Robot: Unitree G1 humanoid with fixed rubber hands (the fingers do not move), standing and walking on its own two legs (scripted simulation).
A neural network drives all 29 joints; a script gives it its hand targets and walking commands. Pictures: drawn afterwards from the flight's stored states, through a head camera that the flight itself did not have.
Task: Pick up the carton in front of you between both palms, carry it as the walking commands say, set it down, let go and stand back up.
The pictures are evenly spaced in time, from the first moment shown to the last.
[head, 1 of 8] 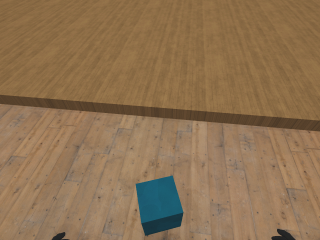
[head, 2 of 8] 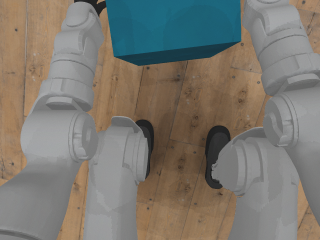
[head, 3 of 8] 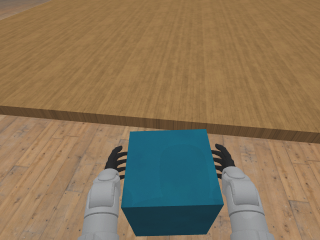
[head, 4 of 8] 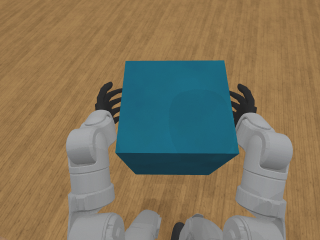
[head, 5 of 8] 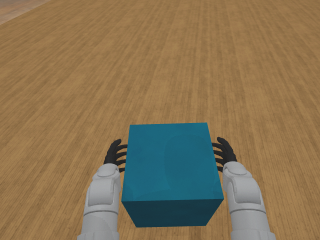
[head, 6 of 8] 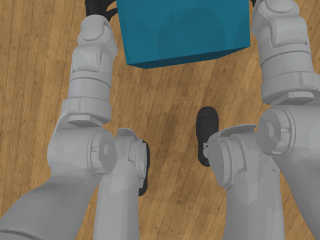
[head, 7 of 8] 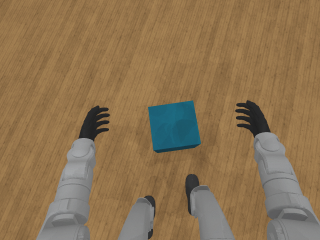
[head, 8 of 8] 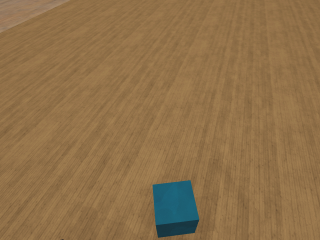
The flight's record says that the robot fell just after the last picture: no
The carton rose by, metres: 0.89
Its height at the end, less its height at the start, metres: +0.12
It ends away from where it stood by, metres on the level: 2.36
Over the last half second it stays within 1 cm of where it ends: yes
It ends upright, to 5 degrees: yes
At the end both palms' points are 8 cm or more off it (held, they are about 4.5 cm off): yes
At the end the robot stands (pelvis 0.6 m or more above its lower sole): yes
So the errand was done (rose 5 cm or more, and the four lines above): yes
